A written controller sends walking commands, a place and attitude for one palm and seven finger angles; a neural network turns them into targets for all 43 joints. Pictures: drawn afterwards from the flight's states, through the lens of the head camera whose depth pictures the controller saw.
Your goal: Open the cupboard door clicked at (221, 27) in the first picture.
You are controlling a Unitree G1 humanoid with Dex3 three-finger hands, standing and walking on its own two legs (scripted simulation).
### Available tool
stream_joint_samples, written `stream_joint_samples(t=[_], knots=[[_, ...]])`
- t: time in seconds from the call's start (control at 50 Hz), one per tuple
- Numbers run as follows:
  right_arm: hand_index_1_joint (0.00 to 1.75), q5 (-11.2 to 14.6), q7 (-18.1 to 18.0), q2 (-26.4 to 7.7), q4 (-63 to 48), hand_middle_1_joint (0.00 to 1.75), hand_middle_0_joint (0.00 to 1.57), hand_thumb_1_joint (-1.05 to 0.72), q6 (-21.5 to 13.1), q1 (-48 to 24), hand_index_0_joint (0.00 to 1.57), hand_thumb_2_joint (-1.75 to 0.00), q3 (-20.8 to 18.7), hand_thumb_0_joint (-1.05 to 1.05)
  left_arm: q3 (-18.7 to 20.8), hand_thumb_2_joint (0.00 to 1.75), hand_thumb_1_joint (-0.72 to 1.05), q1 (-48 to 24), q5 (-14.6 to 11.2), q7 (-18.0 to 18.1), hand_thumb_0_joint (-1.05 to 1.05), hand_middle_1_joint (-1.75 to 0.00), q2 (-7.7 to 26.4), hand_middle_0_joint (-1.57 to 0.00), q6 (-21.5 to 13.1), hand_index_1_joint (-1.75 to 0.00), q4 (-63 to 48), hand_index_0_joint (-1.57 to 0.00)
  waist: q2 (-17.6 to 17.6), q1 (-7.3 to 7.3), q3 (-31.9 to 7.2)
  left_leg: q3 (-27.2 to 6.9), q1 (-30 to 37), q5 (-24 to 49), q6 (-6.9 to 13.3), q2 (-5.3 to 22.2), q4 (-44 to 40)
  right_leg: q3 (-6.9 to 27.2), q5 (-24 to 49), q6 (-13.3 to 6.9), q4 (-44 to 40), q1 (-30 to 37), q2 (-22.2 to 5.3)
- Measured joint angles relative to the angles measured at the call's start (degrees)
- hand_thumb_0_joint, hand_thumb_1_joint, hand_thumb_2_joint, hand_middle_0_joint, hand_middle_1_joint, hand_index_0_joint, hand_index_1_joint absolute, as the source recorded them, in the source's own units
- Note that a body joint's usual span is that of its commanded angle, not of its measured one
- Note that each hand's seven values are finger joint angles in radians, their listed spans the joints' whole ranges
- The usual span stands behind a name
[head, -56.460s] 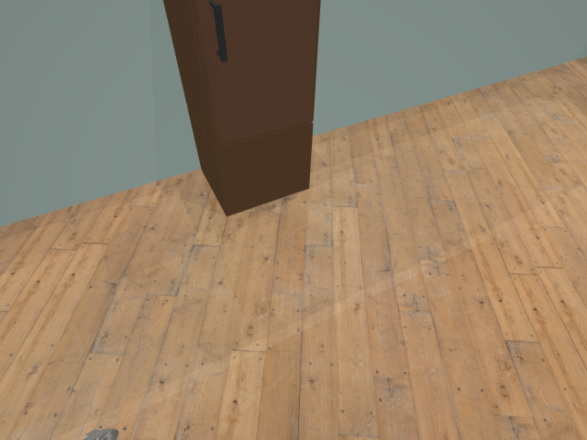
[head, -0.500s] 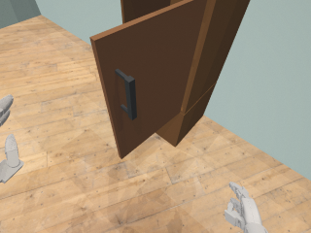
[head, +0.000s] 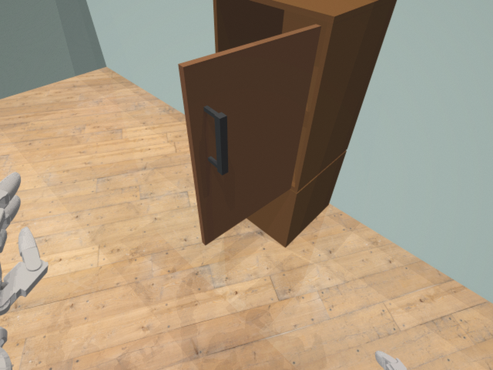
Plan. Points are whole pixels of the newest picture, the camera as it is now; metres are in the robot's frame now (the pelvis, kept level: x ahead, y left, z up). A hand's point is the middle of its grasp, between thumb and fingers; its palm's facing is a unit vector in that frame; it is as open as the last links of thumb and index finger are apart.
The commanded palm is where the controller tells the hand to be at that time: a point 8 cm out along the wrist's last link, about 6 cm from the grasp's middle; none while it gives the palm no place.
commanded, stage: stop stepping back and stand still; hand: left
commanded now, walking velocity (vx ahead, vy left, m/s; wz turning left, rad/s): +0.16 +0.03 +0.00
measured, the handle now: (216, 141) +0.58 +0.12 +0.06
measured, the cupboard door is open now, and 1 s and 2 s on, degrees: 84 84 84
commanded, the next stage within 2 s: let the arm hang, fingers relaxed in 0.38 s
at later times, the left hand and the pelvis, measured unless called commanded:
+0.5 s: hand (24, 286) +0.17 +0.28 +0.14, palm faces +0.41 -0.80 -0.44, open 7.4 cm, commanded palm none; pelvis -0.03 +0.02 -0.01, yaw +0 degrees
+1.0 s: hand out of the picture -0.08 +0.22 -0.18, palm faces +0.06 -0.97 -0.23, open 7.2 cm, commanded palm none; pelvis -0.05 +0.03 +0.00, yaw +2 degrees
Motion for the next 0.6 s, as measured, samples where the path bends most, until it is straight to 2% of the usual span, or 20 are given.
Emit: stream_joint_samples(t=[0.06, 0.1, 0.14, 0.18, 0.24, 0.36, 0.48, 0.5, 0.52, 0.56, 0.6], knots=[[0.3, 0.0, -0.4, -1.2, -0.4, 0.3, 0.2, -0.9, -0.8, 0.7, 0.21, -0.9, -0.7, 0.02, -0.4, 0.9, 0.89, -0.2, 0.4, 0.2, 0.01, -0.3, -0.2, -0.21, -0.1, -0.3, -0.1, -0.21, 0.2, -1.02, -0.1, 0.9, 7.0, -0.9, 1.2, 0.9, -11.3, -0.7, -0.6, 0.4, 1.6, -0.9, -0.3], [0.3, 0.0, -0.5, -2.1, -1.7, 0.3, 0.2, -0.9, -1.3, 0.6, 0.21, -0.9, -1.3, 0.02, 0.1, 0.9, 0.89, 0.6, 0.2, 0.4, 0.01, -0.3, 0.2, -0.21, -0.4, -0.3, -2.0, -0.21, 1.4, -1.72, 0.7, 0.2, 11.1, 1.9, 1.3, 1.7, -17.9, -1.3, -1.8, 0.9, 4.5, -2.1, 0.4], [0.3, 0.3, -0.3, -1.5, -2.1, 0.3, 0.2, -0.9, -1.4, -0.7, 0.2, -0.9, -1.7, 0.02, 1.4, 0.9, 0.89, 1.0, -0.1, 0.4, 0.01, -0.3, 1.7, -0.21, -1.0, -0.3, -3.1, -0.21, 0.0, -1.9, 2.3, 0.9, 11.4, 2.1, -0.3, 0.9, -16.8, -0.4, -2.4, 1.5, 7.3, -2.8, -0.6], [0.3, 0.4, 0.0, -0.8, -2.9, 0.3, 0.2, -0.9, -1.8, -1.3, 0.2, -0.9, -1.4, 0.02, 2.7, 0.9, 0.89, 1.9, -0.1, 0.3, 0.01, -0.3, 3.0, -0.21, -1.3, -0.3, -3.4, -0.21, -0.7, -2.02, 2.8, 1.6, 11.4, 1.2, -0.6, 0.5, -15.7, 0.5, -3.1, 1.8, 8.6, -3.0, -1.0], [0.3, 0.5, 0.5, 0.3, -3.6, 0.3, 0.2, -0.9, -2.5, -1.9, 0.2, -0.9, -0.7, 0.02, 3.3, 0.9, 0.89, 1.5, 0.0, 0.1, 0.01, -0.3, 3.8, -0.21, -1.5, -0.3, -2.8, -0.21, 0.2, -2.14, 3.5, 1.2, 11.1, 0.7, -0.5, 1.1, -14.4, 0.1, -3.0, 1.5, 8.2, -2.5, -0.5], [0.3, 0.4, 1.6, 1.9, -3.8, 0.3, 0.2, -0.9, -2.3, -3.1, 0.2, -0.9, 0.9, 0.02, 2.6, 0.9, 0.89, 1.3, -0.7, -0.4, 0.01, -0.3, 2.0, -0.21, -1.9, -0.3, -3.0, -0.21, 1.7, -1.2, 3.9, 0.9, 9.6, 0.7, -0.9, 2.5, -13.1, -0.2, -1.5, 1.0, 6.7, -2.8, 0.9], [0.3, 0.1, 1.3, 1.8, -3.3, 0.3, 0.2, -0.9, -1.7, -3.4, 0.21, -0.9, 1.0, 0.02, 1.4, 0.9, 0.89, 1.2, -0.6, -0.8, 0.01, -0.3, 0.7, -0.21, -1.4, -0.3, -2.7, -0.21, 1.7, -0.7, 4.4, 1.3, 10.0, 1.5, -0.6, 2.0, -14.5, 0.1, -0.8, 1.5, 5.6, -2.6, 0.5], [0.3, 0.2, 2.3, 1.3, -2.3, 0.3, 0.2, -0.9, -2.6, -3.5, 0.21, -0.9, 0.5, 0.02, 0.3, 0.9, 0.89, -0.3, 0.3, -1.6, 0.01, -0.3, 1.1, -0.21, -1.9, -0.3, 0.2, -0.21, 2.1, -0.74, 3.8, 0.9, 9.0, 1.7, -0.5, 1.8, -14.2, -0.3, -0.6, 1.6, 6.0, -3.4, 0.3], [0.3, 0.2, 3.4, 0.3, -0.9, 0.3, 0.2, -0.9, -2.3, -3.9, 0.21, -0.9, -0.2, 0.02, -1.9, 0.9, 0.89, -2.9, 1.3, -3.0, 0.01, -0.3, 1.4, -0.2, -0.9, -0.3, 5.3, -0.21, 2.7, -0.51, 3.2, 0.6, 7.6, 1.6, -0.3, 1.3, -13.4, -0.6, -0.9, 1.8, 7.1, -4.7, -0.3], [0.3, -0.2, 4.7, -1.7, 2.2, 0.3, 0.2, -0.9, 0.2, -5.6, 0.21, -0.9, -0.9, 0.01, -6.8, 0.9, 0.89, -8.5, 2.2, -5.6, 0.0, -0.3, 0.5, -0.2, 3.8, -0.3, 18.9, -0.21, 4.0, -0.25, 2.2, 0.5, 5.4, 1.3, 0.3, 0.2, -11.7, -0.6, -2.1, 2.2, 10.1, -7.3, -1.5], [0.3, -0.7, 5.1, -2.9, 4.9, 0.3, 0.2, -0.9, 2.8, -7.3, 0.21, -0.9, -1.0, 0.01, -11.1, 0.9, 0.9, -12.8, 2.8, -7.2, 0.0, -0.3, -1.8, -0.19, 8.4, -0.3, 33.9, -0.2, 5.1, -0.73, 2.1, 0.5, 4.5, 1.0, 0.7, -0.3, -10.5, -0.5, -2.9, 2.6, 11.9, -8.4, -2.1]])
